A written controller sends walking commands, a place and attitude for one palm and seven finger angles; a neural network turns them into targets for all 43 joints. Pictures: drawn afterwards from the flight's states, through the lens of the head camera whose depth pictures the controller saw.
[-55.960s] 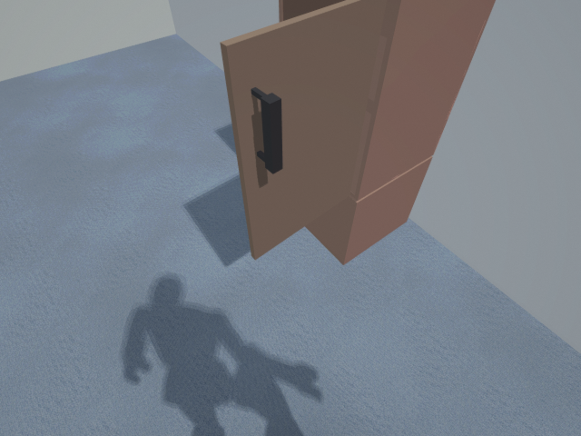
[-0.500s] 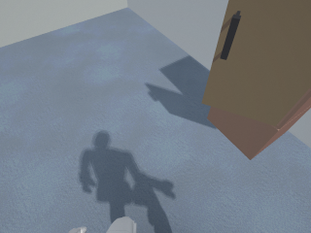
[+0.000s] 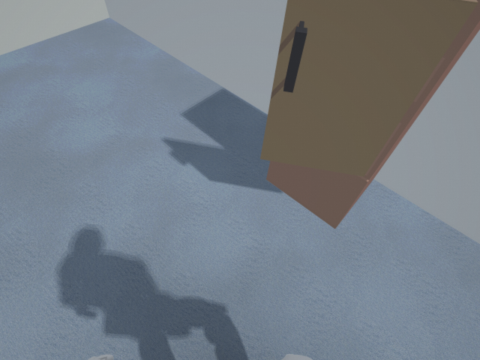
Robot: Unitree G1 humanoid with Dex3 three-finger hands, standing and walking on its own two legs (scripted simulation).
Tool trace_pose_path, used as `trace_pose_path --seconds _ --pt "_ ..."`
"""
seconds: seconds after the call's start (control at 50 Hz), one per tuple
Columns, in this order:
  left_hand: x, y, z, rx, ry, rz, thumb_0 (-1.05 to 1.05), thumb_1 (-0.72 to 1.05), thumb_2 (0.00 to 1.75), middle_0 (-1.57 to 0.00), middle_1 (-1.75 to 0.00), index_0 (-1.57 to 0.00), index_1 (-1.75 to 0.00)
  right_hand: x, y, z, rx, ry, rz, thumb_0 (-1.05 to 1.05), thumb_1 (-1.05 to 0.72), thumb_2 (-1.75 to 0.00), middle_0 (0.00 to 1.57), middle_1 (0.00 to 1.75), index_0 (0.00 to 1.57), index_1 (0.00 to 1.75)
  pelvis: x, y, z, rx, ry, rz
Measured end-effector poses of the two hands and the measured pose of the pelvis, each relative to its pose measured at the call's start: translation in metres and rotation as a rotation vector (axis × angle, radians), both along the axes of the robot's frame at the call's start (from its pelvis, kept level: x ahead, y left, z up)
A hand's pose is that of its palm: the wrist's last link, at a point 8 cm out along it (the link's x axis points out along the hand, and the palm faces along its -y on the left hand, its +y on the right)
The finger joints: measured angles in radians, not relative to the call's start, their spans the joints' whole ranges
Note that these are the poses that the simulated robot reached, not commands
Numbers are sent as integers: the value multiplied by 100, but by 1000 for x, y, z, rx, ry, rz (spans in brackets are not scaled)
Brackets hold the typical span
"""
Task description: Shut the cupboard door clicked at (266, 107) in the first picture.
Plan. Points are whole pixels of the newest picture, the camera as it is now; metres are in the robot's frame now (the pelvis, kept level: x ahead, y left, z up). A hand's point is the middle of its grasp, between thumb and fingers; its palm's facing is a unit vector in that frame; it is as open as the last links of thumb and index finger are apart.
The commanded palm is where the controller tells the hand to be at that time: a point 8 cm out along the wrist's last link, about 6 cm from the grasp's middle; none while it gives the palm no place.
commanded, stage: take the last steps up to it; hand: left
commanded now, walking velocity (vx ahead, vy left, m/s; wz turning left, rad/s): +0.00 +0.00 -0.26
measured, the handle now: (294, 57) +0.78 -0.09 +0.08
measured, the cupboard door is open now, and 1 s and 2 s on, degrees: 32 32 32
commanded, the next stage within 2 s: come to a stop and stand still in 1.00 s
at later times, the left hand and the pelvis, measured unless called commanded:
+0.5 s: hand out of the picture +0.10 +0.17 -0.20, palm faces -0.07 -0.99 -0.14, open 7.4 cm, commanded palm none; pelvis +0.06 -0.01 -0.02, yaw -6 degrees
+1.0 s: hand (235, 250) +0.37 +0.03 -0.19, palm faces -0.25 -0.95 -0.19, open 7.4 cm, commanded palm none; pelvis +0.22 -0.13 -0.03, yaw -12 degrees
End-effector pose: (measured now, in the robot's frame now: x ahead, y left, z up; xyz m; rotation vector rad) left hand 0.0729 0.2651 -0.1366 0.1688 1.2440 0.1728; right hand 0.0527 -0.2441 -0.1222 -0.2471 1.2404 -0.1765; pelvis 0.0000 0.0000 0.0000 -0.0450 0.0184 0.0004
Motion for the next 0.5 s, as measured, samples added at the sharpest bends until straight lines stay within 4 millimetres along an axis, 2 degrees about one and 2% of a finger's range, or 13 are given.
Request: trace_pose_path --seconds 0.12,0.16,0.22,0.28,0.34,0.44,0.5 --pt "39 -34 2 28 -69 -102 1 91 90 -20 -30 -19 -30 -48 -27 -29 44 82 -122 0 -90 -90 20 30 20 30 5 -20 -14 41 -4 -49" --pt "44 -47 5 32 -83 -122 1 91 90 -20 -30 -19 -30 -58 -35 -36 49 115 -151 0 -90 -90 20 30 20 30 5 -23 -16 34 -7 -58" --pt "42 -59 11 21 -86 -121 1 90 90 -20 -30 -20 -30 -61 -40 -34 53 139 -161 0 -90 -90 20 30 20 30 9 -26 -10 36 -10 -57" --pt "36 -65 10 3 -64 -111 0 90 90 -20 -30 -20 -30 -52 -41 -26 59 120 -156 1 -90 -90 20 30 20 30 15 -28 -5 39 -11 -62" --pt "29 -67 2 -22 -25 -104 1 90 90 -20 -30 -20 -30 -34 -39 -19 54 83 -151 1 -90 -90 20 30 20 30 24 -28 -3 32 -7 -64" --pt "22 -56 -19 -64 52 -80 1 91 90 -21 -30 -20 -30 7 -31 -9 14 15 -131 0 -90 -90 20 30 20 30 46 -20 -9 13 -3 -80" --pt "25 -47 -35 -84 113 -85 1 91 90 -20 -30 -20 -30 26 -25 -8 -22 -40 -132 0 -90 -90 20 30 20 30 63 -13 -17 14 -2 -108"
